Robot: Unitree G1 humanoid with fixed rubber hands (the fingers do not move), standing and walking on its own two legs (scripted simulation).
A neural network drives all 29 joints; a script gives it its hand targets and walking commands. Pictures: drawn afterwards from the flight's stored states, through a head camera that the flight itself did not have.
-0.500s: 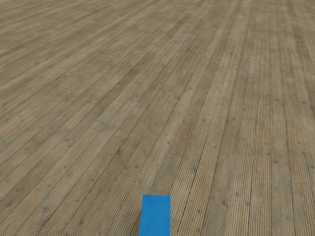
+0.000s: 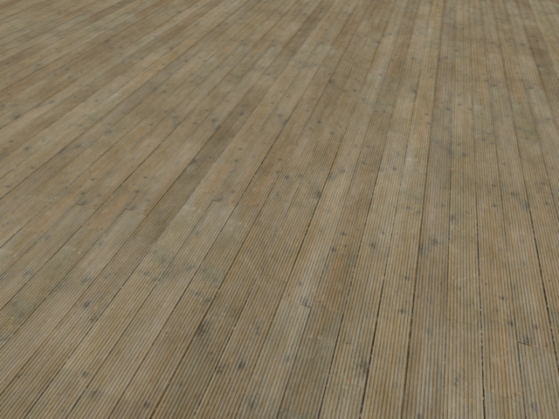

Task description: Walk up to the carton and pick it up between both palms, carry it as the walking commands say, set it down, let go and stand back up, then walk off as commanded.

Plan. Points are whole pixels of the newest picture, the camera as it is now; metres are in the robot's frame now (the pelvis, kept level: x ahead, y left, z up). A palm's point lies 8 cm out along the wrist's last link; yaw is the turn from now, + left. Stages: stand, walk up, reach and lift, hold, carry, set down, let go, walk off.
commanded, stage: walk off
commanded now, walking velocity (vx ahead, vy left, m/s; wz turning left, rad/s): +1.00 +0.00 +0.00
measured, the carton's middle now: out of the picture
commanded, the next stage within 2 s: none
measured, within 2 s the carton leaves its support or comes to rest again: rests again in 0.08 s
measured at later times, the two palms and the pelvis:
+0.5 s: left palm (182, 259) +0.47 +0.22 -0.13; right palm (425, 270) +0.45 -0.29 -0.13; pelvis +0.43 -0.04 +0.00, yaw +3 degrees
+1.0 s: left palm (197, 117) +0.96 +0.28 -0.11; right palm (372, 138) +0.90 -0.24 -0.13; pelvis +0.90 +0.02 +0.01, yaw +0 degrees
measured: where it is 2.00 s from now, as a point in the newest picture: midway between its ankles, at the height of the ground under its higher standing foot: (288, 128)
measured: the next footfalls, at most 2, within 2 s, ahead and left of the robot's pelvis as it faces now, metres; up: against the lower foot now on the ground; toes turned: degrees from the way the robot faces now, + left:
right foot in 0.36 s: +0.49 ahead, -0.09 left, +0.00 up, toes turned -6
left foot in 0.84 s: +0.94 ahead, +0.09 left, +0.00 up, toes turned +9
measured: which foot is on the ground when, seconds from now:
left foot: down 0.00-0.38, up 0.40-0.82, down 0.84-1.00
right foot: up 0.00-0.34, down 0.36-0.84, up 0.86-1.00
